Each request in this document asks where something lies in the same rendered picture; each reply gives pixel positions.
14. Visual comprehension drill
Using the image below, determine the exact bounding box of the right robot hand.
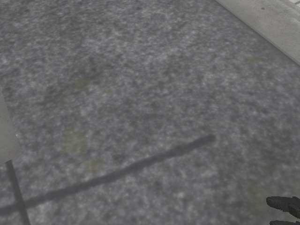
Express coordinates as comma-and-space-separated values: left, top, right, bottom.
266, 196, 300, 225

